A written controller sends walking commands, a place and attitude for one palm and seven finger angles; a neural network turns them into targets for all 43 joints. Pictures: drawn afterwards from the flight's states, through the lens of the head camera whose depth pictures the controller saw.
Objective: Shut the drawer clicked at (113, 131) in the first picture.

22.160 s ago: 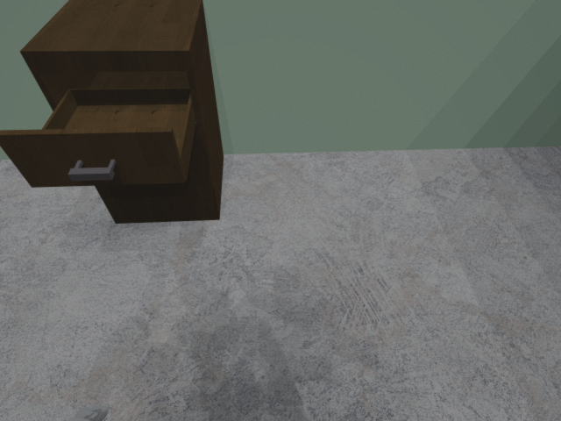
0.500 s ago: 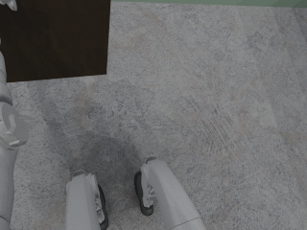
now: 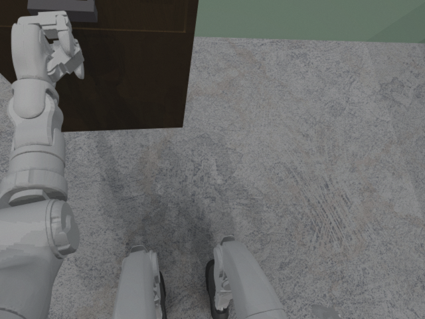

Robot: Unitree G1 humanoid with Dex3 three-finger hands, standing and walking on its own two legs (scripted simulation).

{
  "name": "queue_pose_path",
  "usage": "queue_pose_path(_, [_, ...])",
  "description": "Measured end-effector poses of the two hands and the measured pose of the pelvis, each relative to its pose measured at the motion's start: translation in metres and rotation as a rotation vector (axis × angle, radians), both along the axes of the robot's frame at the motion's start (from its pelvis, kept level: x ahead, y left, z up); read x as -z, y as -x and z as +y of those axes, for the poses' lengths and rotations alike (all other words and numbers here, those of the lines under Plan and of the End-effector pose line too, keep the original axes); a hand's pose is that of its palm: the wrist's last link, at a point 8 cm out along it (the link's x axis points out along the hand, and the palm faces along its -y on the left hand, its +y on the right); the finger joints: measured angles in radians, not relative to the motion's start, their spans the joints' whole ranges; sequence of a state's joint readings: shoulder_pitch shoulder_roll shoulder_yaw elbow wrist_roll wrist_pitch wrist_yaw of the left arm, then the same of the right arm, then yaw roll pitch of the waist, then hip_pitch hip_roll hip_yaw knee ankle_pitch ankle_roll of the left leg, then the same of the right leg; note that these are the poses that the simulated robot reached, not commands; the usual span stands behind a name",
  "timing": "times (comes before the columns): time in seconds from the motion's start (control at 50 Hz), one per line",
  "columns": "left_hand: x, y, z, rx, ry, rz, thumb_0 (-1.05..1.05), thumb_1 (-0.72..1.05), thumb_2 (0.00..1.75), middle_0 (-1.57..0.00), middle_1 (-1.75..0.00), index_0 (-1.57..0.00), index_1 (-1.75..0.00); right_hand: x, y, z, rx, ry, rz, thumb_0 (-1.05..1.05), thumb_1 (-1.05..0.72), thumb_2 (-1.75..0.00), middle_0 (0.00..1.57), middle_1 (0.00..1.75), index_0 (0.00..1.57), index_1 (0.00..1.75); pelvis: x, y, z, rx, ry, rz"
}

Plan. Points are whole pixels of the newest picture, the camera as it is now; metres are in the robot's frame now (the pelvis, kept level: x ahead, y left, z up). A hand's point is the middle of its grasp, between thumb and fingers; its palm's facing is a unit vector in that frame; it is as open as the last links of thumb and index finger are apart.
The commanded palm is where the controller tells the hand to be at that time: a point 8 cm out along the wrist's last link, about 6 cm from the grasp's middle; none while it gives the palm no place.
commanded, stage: draw the hand back to the body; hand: left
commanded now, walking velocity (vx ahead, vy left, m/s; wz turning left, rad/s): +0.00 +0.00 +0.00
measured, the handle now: (64, 1) +0.67 +0.20 +0.02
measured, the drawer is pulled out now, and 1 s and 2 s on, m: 0.00 0.00 0.00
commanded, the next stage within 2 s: step back with the hand held close in 1.26 s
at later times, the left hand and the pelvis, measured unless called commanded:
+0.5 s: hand out of the picture +0.36 +0.20 +0.16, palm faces +0.09 -0.98 -0.18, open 3.3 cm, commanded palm +0.33 +0.25 +0.19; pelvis +0.04 +0.00 +0.12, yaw +3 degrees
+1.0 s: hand out of the picture +0.24 +0.24 +0.29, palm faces +0.40 -0.84 -0.36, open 3.3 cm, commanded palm +0.18 +0.28 +0.32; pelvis +0.05 -0.01 +0.16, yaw +4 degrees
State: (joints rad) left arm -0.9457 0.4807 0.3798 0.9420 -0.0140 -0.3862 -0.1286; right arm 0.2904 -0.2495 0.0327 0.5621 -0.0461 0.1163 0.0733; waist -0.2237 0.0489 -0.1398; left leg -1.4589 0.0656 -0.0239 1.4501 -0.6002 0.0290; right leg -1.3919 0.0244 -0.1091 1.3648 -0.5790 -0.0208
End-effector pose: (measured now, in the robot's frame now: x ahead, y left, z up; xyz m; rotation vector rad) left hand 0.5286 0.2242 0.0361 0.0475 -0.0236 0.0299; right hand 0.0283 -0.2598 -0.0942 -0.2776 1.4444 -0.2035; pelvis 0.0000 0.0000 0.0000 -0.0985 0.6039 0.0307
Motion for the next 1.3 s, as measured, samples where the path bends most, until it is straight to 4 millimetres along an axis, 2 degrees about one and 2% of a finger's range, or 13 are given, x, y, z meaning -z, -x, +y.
queue_pose_path(0.12, [-0.029,0.056,0.009,0.017,-0.020,0.074,0.02,0.90,0.90,-1.40,-1.60,-1.40,-1.60,-0.024,-0.029,0.013,0.017,-0.081,-0.080,0.01,-0.91,-0.90,0.20,0.30,0.20,0.30,-0.038,-0.012,-0.001,0.003,-0.026,-0.075])
queue_pose_path(0.24, [-0.075,0.106,0.020,-0.027,0.004,0.056,0.02,0.90,0.90,-1.40,-1.60,-1.40,-1.60,-0.059,-0.074,0.018,-0.051,-0.094,-0.229,0.01,-0.90,-0.90,0.20,0.30,0.20,0.30,-0.072,-0.024,-0.002,-0.022,-0.041,-0.171])
queue_pose_path(0.3, [-0.094,0.123,0.021,-0.018,0.002,0.030,0.02,0.90,0.90,-1.40,-1.60,-1.40,-1.60,-0.074,-0.097,0.016,-0.078,-0.083,-0.312,0.01,-0.90,-0.90,0.20,0.30,0.20,0.30,-0.082,-0.027,-0.002,-0.033,-0.045,-0.219])
queue_pose_path(0.4, [-0.115,0.152,0.022,0.011,0.004,0.030,0.01,0.90,0.90,-1.40,-1.60,-1.40,-1.60,-0.100,-0.130,0.013,-0.100,-0.068,-0.445,0.01,-0.90,-0.90,0.20,0.30,0.20,0.30,-0.095,-0.030,0.000,-0.037,-0.055,-0.295])
queue_pose_path(0.46, [-0.127,0.174,0.022,-0.033,-0.084,0.086,0.01,0.90,0.90,-1.40,-1.60,-1.40,-1.60,-0.116,-0.146,0.016,-0.087,-0.062,-0.496,0.01,-0.90,-0.90,0.20,0.30,0.20,0.30,-0.107,-0.033,0.001,-0.028,-0.069,-0.348])
queue_pose_path(0.58, [-0.154,0.218,0.030,-0.167,-0.187,0.172,0.01,0.90,0.90,-1.40,-1.59,-1.40,-1.60,-0.143,-0.175,0.033,-0.112,-0.077,-0.583,0.01,-0.90,-0.90,0.20,0.30,0.20,0.30,-0.130,-0.038,0.002,-0.032,-0.090,-0.451])
queue_pose_path(0.74, [-0.210,0.259,0.044,-0.288,-0.236,0.097,0.02,0.90,0.90,-1.40,-1.59,-1.40,-1.60,-0.167,-0.207,0.056,-0.184,-0.141,-0.700,0.01,-0.90,-0.90,0.20,0.30,0.20,0.30,-0.148,-0.045,0.000,-0.039,-0.106,-0.554])
queue_pose_path(0.9, [-0.247,0.306,0.048,-0.346,-0.279,0.041,0.01,0.89,0.90,-1.40,-1.59,-1.40,-1.60,-0.180,-0.223,0.062,-0.234,-0.174,-0.763,0.01,-0.90,-0.90,0.20,0.30,0.20,0.30,-0.156,-0.051,-0.004,-0.041,-0.114,-0.613])
queue_pose_path(1.14, [-0.310,0.368,0.049,-0.434,-0.438,-0.110,0.01,0.89,0.90,-1.41,-1.59,-1.41,-1.60,-0.179,-0.220,0.050,-0.248,-0.178,-0.803,0.02,-0.90,-0.90,0.20,0.30,0.20,0.30,-0.158,-0.049,-0.013,-0.048,-0.118,-0.648])
queue_pose_path(1.2, [-0.309,0.374,0.049,-0.452,-0.435,-0.113,0.01,0.89,0.90,-1.41,-1.59,-1.41,-1.60,-0.177,-0.217,0.047,-0.243,-0.176,-0.800,0.02,-0.90,-0.90,0.20,0.30,0.20,0.30,-0.158,-0.046,-0.015,-0.051,-0.119,-0.654])
queue_pose_path(1.3, [-0.294,0.373,0.046,-0.456,-0.394,-0.078,0.01,0.89,0.90,-1.41,-1.59,-1.41,-1.60,-0.175,-0.208,0.040,-0.236,-0.159,-0.788,0.02,-0.90,-0.90,0.20,0.30,0.20,0.30,-0.158,-0.042,-0.018,-0.050,-0.120,-0.660])
